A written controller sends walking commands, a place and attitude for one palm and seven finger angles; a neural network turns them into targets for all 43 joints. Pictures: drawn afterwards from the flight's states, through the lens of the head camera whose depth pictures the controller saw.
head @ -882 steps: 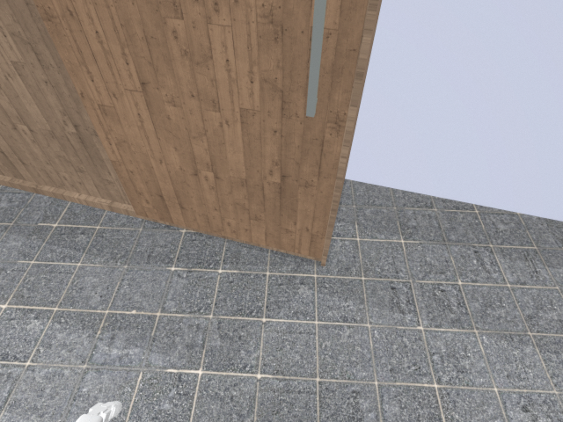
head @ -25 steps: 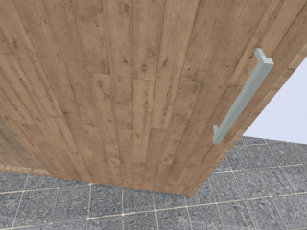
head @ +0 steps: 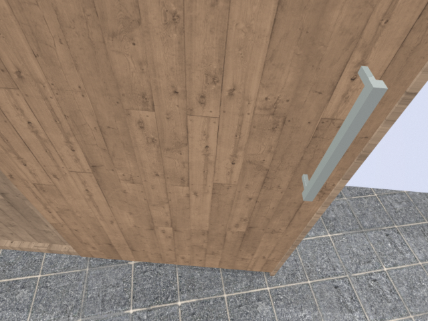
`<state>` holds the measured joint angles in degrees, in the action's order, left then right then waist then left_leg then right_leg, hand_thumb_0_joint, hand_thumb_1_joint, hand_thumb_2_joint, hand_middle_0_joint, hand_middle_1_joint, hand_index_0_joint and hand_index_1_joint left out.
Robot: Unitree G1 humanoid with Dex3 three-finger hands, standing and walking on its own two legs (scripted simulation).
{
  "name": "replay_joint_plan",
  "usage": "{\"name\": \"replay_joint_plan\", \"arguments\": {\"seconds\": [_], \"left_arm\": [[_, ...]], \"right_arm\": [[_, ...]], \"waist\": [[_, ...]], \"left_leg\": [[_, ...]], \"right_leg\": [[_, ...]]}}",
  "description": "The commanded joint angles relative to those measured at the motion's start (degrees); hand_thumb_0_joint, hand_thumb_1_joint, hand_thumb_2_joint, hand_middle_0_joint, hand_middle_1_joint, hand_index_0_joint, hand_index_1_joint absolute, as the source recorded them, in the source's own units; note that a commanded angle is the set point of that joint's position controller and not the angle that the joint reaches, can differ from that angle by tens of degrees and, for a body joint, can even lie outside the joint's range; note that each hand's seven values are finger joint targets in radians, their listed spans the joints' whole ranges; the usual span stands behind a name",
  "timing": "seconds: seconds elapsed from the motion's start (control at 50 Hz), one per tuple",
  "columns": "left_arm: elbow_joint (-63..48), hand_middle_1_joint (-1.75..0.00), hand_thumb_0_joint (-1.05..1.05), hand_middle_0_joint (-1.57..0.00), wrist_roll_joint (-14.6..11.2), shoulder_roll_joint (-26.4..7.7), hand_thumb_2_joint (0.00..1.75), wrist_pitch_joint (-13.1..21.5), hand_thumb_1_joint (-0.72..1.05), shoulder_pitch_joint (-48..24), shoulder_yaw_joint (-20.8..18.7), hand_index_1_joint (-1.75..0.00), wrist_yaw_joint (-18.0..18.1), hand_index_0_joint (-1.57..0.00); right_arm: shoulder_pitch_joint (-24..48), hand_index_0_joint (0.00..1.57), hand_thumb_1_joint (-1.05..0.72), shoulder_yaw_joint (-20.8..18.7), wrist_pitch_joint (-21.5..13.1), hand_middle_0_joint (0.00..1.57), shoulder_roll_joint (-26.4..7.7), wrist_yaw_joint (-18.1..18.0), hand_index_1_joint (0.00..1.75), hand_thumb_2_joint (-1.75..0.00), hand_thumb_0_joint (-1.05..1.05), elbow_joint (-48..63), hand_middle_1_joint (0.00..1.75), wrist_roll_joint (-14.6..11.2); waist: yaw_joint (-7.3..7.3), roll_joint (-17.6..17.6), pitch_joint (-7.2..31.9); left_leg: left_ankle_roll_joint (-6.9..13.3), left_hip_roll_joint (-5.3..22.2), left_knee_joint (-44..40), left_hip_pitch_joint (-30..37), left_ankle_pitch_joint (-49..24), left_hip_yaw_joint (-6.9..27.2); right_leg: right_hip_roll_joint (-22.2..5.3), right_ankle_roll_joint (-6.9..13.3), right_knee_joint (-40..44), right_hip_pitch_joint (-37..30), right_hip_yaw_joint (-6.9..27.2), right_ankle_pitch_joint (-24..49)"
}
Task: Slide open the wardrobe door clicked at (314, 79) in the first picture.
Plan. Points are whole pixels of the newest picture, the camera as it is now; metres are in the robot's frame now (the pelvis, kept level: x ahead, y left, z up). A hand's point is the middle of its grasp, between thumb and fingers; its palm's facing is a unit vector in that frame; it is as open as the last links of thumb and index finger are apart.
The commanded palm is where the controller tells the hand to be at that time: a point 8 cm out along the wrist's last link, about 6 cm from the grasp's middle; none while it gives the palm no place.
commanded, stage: look again from close up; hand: right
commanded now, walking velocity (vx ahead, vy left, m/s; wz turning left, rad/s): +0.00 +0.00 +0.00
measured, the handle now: (331, 145) +0.41 -0.19 +0.13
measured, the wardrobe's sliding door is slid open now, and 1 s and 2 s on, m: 0.00 0.00 0.00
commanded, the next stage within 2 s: raise the hand with hooked fingers in 0.82 s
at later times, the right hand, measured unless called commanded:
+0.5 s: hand out of the picture +0.01 -0.19 -0.17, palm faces +0.02 +0.98 -0.22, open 7.3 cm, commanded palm none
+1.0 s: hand out of the picture +0.06 -0.21 -0.14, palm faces +0.19 +0.96 -0.22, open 7.3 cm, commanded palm +0.10 -0.25 -0.06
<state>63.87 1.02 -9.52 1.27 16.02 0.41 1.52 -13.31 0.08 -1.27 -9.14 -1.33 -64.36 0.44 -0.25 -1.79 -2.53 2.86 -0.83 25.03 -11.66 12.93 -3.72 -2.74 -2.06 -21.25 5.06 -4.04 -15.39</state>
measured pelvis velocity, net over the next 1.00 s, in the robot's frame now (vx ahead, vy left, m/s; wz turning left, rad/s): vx -0.01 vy -0.01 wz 0.00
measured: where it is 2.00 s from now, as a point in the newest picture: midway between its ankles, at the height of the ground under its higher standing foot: outside the picture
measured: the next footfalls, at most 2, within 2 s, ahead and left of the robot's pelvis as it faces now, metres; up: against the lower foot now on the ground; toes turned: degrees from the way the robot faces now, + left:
none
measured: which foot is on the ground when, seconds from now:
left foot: down 0.00-1.00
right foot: down 0.00-1.00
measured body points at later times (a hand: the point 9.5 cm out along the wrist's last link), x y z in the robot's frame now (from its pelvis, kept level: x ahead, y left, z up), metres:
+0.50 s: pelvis +0.00 -0.01 +0.00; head +0.01 +0.01 +0.45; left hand -0.02 +0.20 -0.17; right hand +0.01 -0.24 -0.15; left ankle +0.01 +0.08 -0.74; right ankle -0.05 -0.14 -0.74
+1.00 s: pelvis -0.01 -0.01 +0.00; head +0.01 +0.00 +0.45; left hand +0.00 +0.21 -0.16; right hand +0.05 -0.26 -0.12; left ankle +0.01 +0.08 -0.74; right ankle -0.05 -0.14 -0.74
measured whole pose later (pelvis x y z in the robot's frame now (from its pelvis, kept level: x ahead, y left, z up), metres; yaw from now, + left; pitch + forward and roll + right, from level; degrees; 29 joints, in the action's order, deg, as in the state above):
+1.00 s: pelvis -0.01 -0.01 +0.00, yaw +0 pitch -1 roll +0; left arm 57.4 -1.1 -9.3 6.4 19.7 1.2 3.6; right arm -22.9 -1.7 3.0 -9.8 -3.6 -35.0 -5.5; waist 1.0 -0.8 -3.5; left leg 1.7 0.1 27.5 -13.6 13.1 -3.2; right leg -2.1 -0.9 -25.4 7.6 -4.6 -17.0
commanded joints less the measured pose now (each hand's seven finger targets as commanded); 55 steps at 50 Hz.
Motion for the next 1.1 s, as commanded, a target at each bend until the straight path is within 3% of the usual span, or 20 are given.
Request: {"name": "replay_joint_plan", "arguments": {"seconds": [0.0, 0.56, 0.74, 0.88, 0.9, 0.92, 0.94, 0.96, 0.98, 1.0, 1.02, 1.04, 1.08], "left_arm": [[-0.76, -0.30, 0.00, -0.20, -0.09, -4.43, 0.90, 0.31, 0.90, 5.22, -0.80, -0.30, 0.48, -0.20], [0.55, -0.30, 0.00, -0.20, -0.08, -3.16, 0.90, 0.69, 0.90, 6.64, -0.60, -0.30, 0.65, -0.20], [0.68, -0.30, 0.00, -0.20, -0.17, -2.40, 0.90, 0.63, 0.90, 6.82, -0.81, -0.30, 0.66, -0.20], [0.74, -0.30, 0.00, -0.20, -0.17, -2.75, 0.90, 0.64, 0.90, 6.32, -0.77, -0.30, 0.67, -0.20], [-3.17, -0.30, 0.00, -0.20, -0.91, -5.61, 0.90, 0.93, 0.90, -1.95, -1.64, -0.30, -0.05, -0.20], [-24.21, -0.30, 0.00, -0.20, -3.85, -15.69, 0.90, 9.68, 0.90, -1.88, -1.64, -0.30, 3.07, -0.20], [-22.05, -0.30, 0.00, -0.20, -3.94, -10.59, 0.90, 14.04, 0.90, -6.43, -0.60, -0.30, 4.86, -0.20], [-24.48, -0.30, 0.00, -0.20, -3.10, -8.71, 0.90, 16.57, 0.90, -5.70, -1.14, -0.30, 4.36, -0.20], [-22.28, -0.30, 0.00, -0.20, -4.39, -9.25, 0.90, 17.34, 0.90, -5.28, -0.81, -0.30, 4.57, -0.20], [-25.28, -0.30, 0.00, -0.20, -4.19, -11.56, 0.90, 18.38, 0.90, -6.01, -1.93, -0.30, 4.42, -0.20], [-25.79, -0.30, 0.00, -0.20, -3.18, -12.55, 0.90, 19.17, 0.90, -4.72, -3.27, -0.30, 4.13, -0.20], [-27.79, -0.30, 0.00, -0.20, -2.74, -12.21, 0.90, 19.58, 0.90, -5.13, -3.97, -0.30, 3.39, -0.20], [-31.45, -0.30, 0.00, -0.20, -1.89, -11.48, 0.90, 20.25, 0.90, -6.57, -4.65, -0.30, 1.37, -0.20]], "right_arm": [[-2.60, 0.20, -0.90, -1.28, -1.08, 0.20, -7.37, -0.65, 0.30, -0.90, 0.00, 2.19, 0.30, 0.13], [-3.64, 0.20, -0.90, -1.27, -0.60, 0.20, -5.56, -0.63, 0.30, -0.90, 0.00, 1.87, 0.30, 0.20], [-4.05, 0.20, -0.90, -1.31, -0.78, 0.20, -5.39, -0.67, 0.30, -0.90, 0.00, 1.76, 0.30, 0.30], [-4.15, 0.20, -0.90, -1.30, -0.74, 0.20, -5.66, -0.67, 0.30, -0.90, 0.00, 1.64, 0.30, 0.23], [-10.91, 0.20, -0.90, -1.20, -1.37, 0.20, -6.64, -2.90, 0.30, -0.90, 0.00, -1.25, 0.30, 0.37], [34.12, 0.20, -0.88, -6.24, -14.53, 0.20, -19.32, -1.59, 0.32, -0.89, 0.00, 85.64, 0.32, -12.20], [24.69, 0.20, -0.85, -12.52, -13.82, 0.20, -25.18, -5.44, 0.33, -0.88, 0.00, 84.09, 0.33, -9.34], [-4.35, 0.21, -0.83, -0.70, -6.16, 0.21, -5.22, -5.09, 0.34, -0.87, 0.00, 69.18, 0.34, -7.82], [-6.56, 0.21, -0.81, 1.04, -3.80, 0.21, 0.76, -4.67, 0.36, -0.86, 0.00, 63.14, 0.36, -10.36], [-0.08, 0.21, -0.78, -0.65, -6.65, 0.21, -1.97, -3.56, 0.37, -0.85, 0.00, 66.51, 0.37, -11.24], [-0.56, 0.21, -0.76, -4.21, -10.23, 0.21, -4.70, -1.88, 0.39, -0.84, 0.00, 64.46, 0.39, -11.40], [-6.73, 0.21, -0.74, -6.14, -13.75, 0.21, -4.00, 0.32, 0.40, -0.83, 0.00, 60.53, 0.40, -11.54], [-19.16, 0.22, -0.69, -5.65, -21.69, 0.22, 0.53, 6.94, 0.43, -0.81, 0.00, 54.42, 0.43, -13.50]], "waist": [[-0.13, 2.41, -0.09], [0.53, 1.77, -1.77], [0.41, 2.99, -1.37], [0.54, 1.53, -1.69], [3.42, 2.96, -0.23], [-4.01, -6.48, 27.87], [0.01, -12.48, 23.79], [0.73, -10.21, 17.91], [-0.71, -0.17, 8.71], [-2.71, 7.02, 1.44], [-3.09, 11.49, 1.58], [-1.13, 12.06, 1.11], [2.31, 16.60, 3.56]], "left_leg": [[0.39, 7.62, -5.30, 2.21, -12.33, 8.15], [0.08, 6.90, -4.77, 1.71, -7.52, 6.81], [0.14, 7.15, -4.77, 1.97, -9.41, 6.87], [0.05, 7.24, -4.76, 1.82, -9.34, 6.91], [-2.28, 11.28, -2.58, 3.01, -32.66, 9.94], [-1.35, 5.95, 0.48, 10.41, -20.73, 8.62], [-0.65, 3.28, 3.01, 8.24, -12.66, 8.13], [-0.29, 2.41, 3.63, 4.59, -6.76, 2.97], [-1.65, 2.34, 2.00, -0.93, -4.61, 0.69], [-2.73, 2.41, 1.26, -7.25, 0.96, 0.43], [-3.24, 2.48, 1.43, -11.78, 7.30, 0.23], [-2.78, 2.61, 3.02, -13.46, 10.69, 0.21], [-2.40, 2.40, 9.67, -15.73, 11.20, 0.32]], "right_leg": [[-3.42, 2.19, 2.64, 2.80, 2.65, 6.83], [-3.84, 2.70, 4.02, 4.45, 3.54, 6.67], [-3.62, 2.68, 3.54, 4.03, 3.37, 7.11], [-3.62, 2.65, 3.37, 4.28, 3.33, 7.32], [-4.42, 1.24, -9.82, 8.42, 0.10, 4.68], [3.31, 3.47, -1.59, -3.05, 2.63, 9.97], [2.31, 3.27, -2.77, -3.90, 0.09, 11.51], [1.66, 3.30, -0.85, 2.12, 1.87, 13.32], [1.48, 3.10, -2.76, 6.42, 3.01, 9.38], [1.79, 3.67, -4.97, 10.55, 4.68, 3.97], [2.39, 3.72, -8.02, 13.49, 4.00, 0.11], [2.95, 3.14, -10.27, 16.70, 3.56, -1.54], [3.56, 2.06, -15.99, 25.02, 2.82, -2.35]]}}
